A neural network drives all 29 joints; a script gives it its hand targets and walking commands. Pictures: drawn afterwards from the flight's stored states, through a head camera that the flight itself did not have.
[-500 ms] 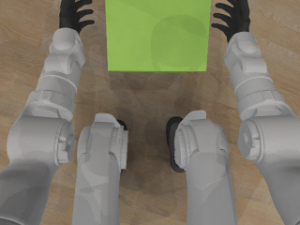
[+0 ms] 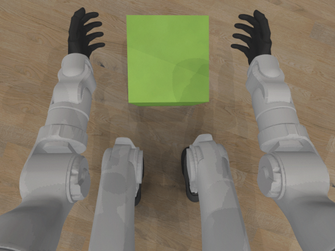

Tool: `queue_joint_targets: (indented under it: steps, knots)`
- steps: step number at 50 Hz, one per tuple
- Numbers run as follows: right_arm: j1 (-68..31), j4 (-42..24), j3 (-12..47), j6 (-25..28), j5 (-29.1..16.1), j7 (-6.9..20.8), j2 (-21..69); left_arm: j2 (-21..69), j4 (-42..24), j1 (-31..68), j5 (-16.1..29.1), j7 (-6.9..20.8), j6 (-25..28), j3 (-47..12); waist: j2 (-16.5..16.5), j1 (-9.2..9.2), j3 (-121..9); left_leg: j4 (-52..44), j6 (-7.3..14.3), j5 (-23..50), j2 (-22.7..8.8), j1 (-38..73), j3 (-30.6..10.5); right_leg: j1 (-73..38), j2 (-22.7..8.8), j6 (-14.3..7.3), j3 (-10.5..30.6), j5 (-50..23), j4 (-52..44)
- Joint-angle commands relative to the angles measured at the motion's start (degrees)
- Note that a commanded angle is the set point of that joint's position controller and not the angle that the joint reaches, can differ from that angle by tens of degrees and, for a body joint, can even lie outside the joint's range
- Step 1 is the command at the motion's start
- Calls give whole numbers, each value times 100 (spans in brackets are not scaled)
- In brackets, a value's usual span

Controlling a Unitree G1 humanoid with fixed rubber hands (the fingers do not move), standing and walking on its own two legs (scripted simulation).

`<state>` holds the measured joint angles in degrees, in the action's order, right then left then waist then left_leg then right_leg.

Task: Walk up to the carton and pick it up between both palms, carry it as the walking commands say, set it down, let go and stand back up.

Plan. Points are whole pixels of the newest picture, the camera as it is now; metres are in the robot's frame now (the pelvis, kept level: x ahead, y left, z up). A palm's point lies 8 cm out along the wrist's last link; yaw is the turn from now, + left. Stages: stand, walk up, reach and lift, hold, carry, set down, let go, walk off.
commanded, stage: set down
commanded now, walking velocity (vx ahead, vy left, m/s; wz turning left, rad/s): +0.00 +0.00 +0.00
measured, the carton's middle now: (166, 70) +0.50 -0.02 -0.33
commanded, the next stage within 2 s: let go in 0.92 s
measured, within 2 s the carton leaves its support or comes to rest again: neither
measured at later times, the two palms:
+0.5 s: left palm (27, 18) +0.50 +0.17 +0.03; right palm (317, 19) +0.49 -0.21 +0.03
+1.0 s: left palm out of the picture +0.49 +0.17 +0.11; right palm out of the picture +0.48 -0.21 +0.11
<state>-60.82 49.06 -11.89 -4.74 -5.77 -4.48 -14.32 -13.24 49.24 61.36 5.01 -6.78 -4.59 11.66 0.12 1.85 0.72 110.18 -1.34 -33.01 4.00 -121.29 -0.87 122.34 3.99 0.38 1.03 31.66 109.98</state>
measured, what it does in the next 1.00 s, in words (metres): rises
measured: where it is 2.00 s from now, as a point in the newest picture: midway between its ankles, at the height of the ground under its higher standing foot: (163, 185)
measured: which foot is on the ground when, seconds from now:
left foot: down 0.00-1.00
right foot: down 0.00-1.00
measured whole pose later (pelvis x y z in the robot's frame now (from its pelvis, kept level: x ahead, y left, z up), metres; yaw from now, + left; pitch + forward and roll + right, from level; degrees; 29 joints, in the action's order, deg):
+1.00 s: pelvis +0.05 +0.00 +0.23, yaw +0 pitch +43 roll +1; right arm -45.4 45.2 -18.6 -2.2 6.2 0.5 -9.1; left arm -6.1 44.5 46.4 -7.9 -2.2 -2.7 17.8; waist -0.2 0.5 -5.6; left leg 54.3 -0.5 -17.3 3.1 -79.8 -2.7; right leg 80.6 2.9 0.1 3.1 16.5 54.3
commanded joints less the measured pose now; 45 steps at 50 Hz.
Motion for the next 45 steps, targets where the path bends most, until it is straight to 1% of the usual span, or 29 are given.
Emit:
queue_joint_targets:
  steps: [1,5,11,17,26,36,40,45]
  knots:
    - [-1060,-586,-112,86,81,21,-469,-489,-567,1054,-92,37,105,132,-10,-19,-5687,-1267,-77,1454,81,2818,462,-3556,37,137,-367,-1666,-1281]
    - [-938,-732,-171,57,143,26,-445,-470,-703,937,-139,79,80,173,-19,-14,-5967,-1625,-92,1622,111,3108,479,-3941,59,146,-361,-1845,-1657]
    - [-738,-1082,-258,-23,227,57,-451,-448,-1096,737,-200,149,-23,197,17,9,-6389,-2201,-132,1897,134,3741,489,-4529,89,161,-389,-2125,-2246]
    - [-512,-1288,-340,-105,315,156,-375,-395,-1328,521,-299,246,-112,249,52,-9,-6403,-2889,-155,2063,133,4336,486,-5047,84,191,-381,-2267,-2940]
    - [-241,-1093,-453,-21,514,314,-175,-224,-1122,239,-523,401,-33,401,11,-38,-5848,-4049,-124,2272,90,5070,391,-5746,33,228,-269,-2446,-4094]
    - [64,-935,-605,177,779,412,1,40,-1012,-45,-797,483,127,530,65,-38,-5572,-5253,-104,2869,7,6234,195,-6521,9,254,-149,-2971,-5294]
    - [173,-649,-748,299,1022,449,87,200,-659,-136,-1003,502,247,677,-8,-56,-4973,-5546,-127,2869,5,6243,125,-6392,-15,239,-165,-2923,-5571]
    - [510,-660,-803,349,1159,448,50,251,-645,-472,-1264,509,301,781,-65,-115,-5048,-5758,-148,3223,18,6668,102,-6655,1,209,-156,-3208,-5771]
